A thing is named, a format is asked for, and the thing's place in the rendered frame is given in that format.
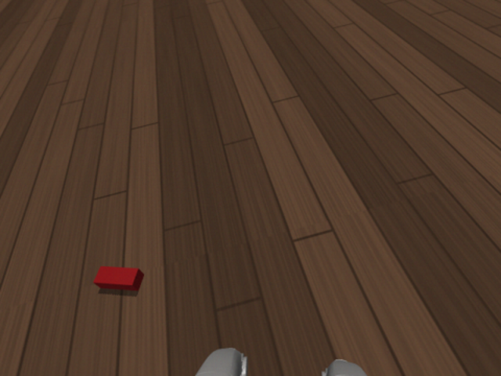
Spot carton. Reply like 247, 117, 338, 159
93, 266, 144, 291

